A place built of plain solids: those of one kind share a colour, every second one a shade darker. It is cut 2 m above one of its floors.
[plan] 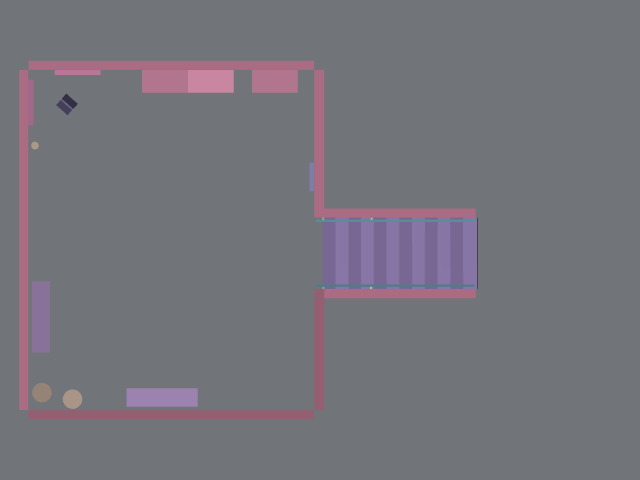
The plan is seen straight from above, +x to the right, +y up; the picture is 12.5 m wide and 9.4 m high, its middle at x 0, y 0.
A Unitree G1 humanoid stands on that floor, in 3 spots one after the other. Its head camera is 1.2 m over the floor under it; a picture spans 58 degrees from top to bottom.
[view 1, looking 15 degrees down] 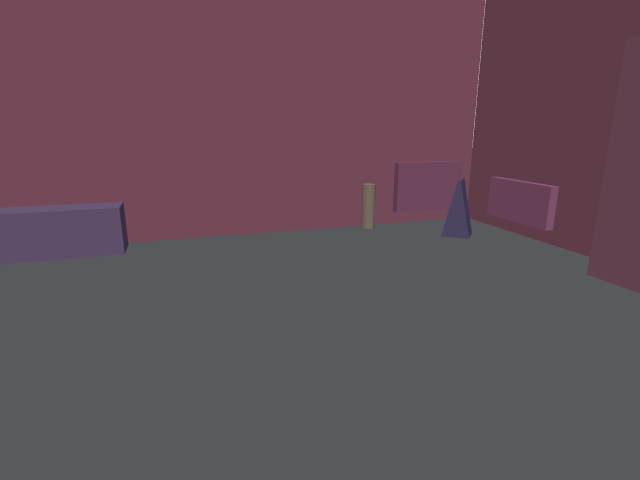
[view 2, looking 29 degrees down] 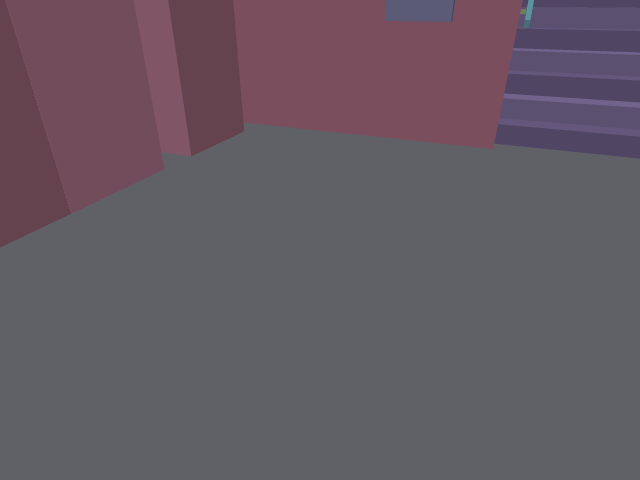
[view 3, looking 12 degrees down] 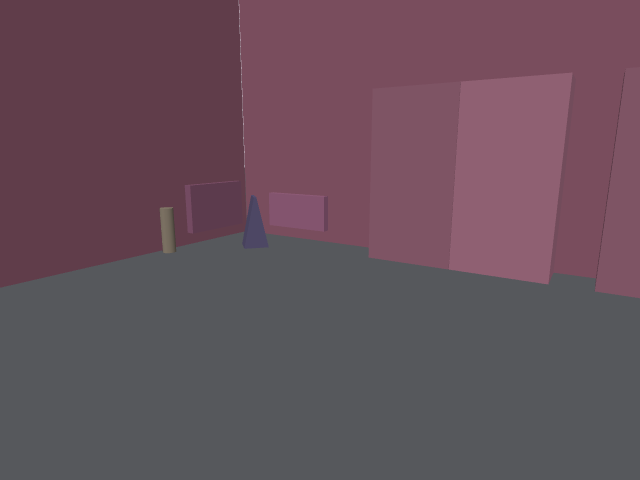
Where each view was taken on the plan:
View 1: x -0.95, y -0.26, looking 162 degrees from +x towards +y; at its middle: ground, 4.64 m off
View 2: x -4.32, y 0.46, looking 22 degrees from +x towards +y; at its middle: ground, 2.48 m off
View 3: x -1.38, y -1.36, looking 123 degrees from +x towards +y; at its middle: wall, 5.72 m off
